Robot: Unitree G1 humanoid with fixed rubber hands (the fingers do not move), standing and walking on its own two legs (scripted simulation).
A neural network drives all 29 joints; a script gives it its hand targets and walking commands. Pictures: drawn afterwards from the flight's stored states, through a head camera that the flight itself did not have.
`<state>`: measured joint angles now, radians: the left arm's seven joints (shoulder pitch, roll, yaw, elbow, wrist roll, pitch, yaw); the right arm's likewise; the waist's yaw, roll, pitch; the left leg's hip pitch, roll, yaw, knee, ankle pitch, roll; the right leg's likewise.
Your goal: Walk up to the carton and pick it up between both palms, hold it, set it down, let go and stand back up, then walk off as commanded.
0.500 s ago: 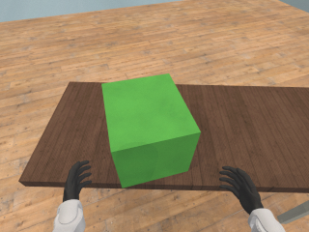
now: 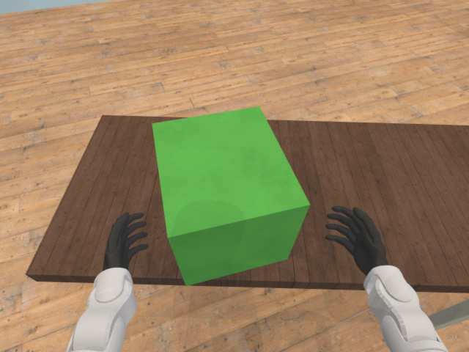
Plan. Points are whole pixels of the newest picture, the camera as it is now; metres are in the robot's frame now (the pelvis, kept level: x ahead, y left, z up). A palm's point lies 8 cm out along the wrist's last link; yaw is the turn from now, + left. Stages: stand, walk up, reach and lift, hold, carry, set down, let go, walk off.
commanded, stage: reach and lift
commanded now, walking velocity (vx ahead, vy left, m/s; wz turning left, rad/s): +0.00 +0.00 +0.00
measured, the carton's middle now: (223, 194) +0.42 +0.04 -0.02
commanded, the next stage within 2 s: none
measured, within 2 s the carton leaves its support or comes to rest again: neither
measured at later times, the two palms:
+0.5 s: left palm (102, 228) +0.28 +0.22 +0.08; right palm (338, 210) +0.33 -0.15 +0.08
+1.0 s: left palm (110, 185) +0.34 +0.21 +0.11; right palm (334, 168) +0.39 -0.15 +0.11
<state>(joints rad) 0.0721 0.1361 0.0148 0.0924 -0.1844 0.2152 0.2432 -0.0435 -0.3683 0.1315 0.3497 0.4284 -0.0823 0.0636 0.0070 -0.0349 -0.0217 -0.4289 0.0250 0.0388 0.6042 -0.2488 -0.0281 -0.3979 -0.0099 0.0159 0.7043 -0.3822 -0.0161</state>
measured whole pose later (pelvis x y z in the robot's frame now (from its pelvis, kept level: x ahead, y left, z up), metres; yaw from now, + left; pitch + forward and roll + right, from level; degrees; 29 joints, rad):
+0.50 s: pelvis -0.04 +0.01 +0.00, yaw -1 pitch +2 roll +1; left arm -0.29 0.14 0.05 0.03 -0.20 0.57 0.31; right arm -0.38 -0.37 0.12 0.32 0.44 0.25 0.01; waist 0.09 -0.02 0.04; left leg -0.43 0.04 0.04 0.56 -0.17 -0.03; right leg -0.39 0.01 0.02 0.64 -0.29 -0.02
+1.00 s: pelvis -0.02 +0.00 +0.01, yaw -1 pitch +4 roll +1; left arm -0.53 0.14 0.14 0.18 -0.20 0.66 0.32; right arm -0.62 -0.37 0.10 0.46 0.47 0.33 0.00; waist 0.09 -0.01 0.03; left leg -0.43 0.04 0.04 0.54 -0.19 -0.03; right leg -0.40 0.01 0.02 0.63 -0.31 -0.02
